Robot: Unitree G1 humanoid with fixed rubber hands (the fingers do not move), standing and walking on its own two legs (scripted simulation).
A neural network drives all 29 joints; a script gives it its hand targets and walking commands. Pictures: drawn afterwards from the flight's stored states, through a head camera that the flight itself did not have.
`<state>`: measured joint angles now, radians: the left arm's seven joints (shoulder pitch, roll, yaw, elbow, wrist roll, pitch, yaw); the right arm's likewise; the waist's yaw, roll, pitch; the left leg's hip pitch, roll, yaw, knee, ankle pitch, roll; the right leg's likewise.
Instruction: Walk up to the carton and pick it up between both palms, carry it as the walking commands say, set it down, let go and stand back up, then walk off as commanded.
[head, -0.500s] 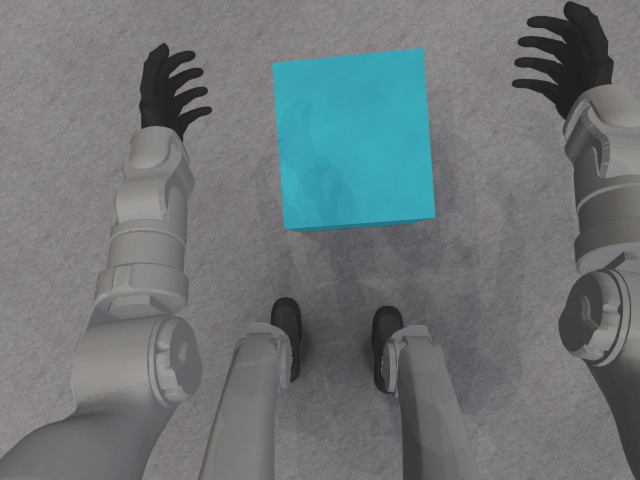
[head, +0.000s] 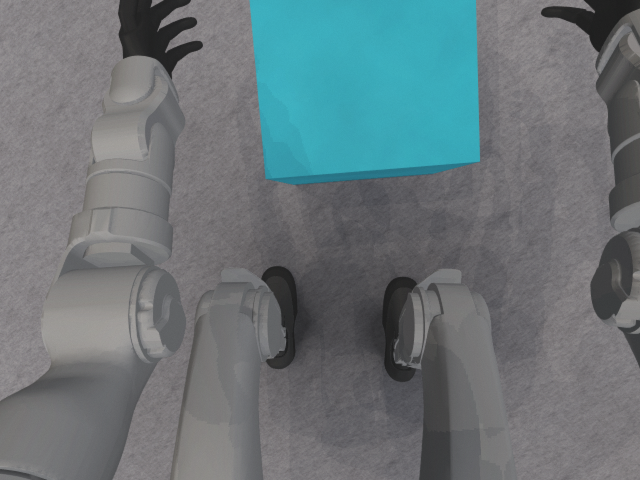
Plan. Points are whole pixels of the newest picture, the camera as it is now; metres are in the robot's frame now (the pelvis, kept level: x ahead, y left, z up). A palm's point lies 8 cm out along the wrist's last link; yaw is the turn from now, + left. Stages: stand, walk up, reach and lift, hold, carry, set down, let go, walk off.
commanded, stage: reach and lift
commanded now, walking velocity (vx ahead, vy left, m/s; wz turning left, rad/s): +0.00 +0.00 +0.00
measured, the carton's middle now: (359, 79) +0.57 -0.04 -0.35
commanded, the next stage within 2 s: none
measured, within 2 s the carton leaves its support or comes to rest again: neither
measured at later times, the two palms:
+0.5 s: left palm (207, 101) +0.53 +0.17 -0.26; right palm (527, 72) +0.54 -0.25 -0.26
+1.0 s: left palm (215, 99) +0.54 +0.16 -0.28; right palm (515, 80) +0.54 -0.24 -0.28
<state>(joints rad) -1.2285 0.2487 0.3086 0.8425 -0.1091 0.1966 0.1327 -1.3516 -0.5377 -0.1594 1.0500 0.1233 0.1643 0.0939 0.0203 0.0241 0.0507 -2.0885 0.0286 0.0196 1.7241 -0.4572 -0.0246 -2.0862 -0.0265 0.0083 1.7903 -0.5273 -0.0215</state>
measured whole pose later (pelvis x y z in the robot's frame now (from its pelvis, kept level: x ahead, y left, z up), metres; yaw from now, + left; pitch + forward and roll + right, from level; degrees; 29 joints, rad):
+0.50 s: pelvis -0.01 +0.00 -0.10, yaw +0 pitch +38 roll +4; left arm -1.41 0.31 0.21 1.06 -0.21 0.09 0.15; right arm -1.52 -0.55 -0.03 1.21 0.24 0.08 0.01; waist 0.01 0.02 0.34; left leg -2.24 0.02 0.02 2.08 -0.51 -0.03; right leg -2.24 -0.03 0.02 2.16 -0.59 -0.03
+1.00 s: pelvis -0.01 +0.00 -0.12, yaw +0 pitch +36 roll +3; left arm -1.45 0.32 0.15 1.11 -0.27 0.06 0.16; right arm -1.52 -0.54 0.03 1.21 0.28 0.06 -0.01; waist 0.00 0.04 0.37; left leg -2.27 0.02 0.01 2.15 -0.51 -0.03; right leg -2.26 -0.03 0.02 2.23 -0.60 -0.03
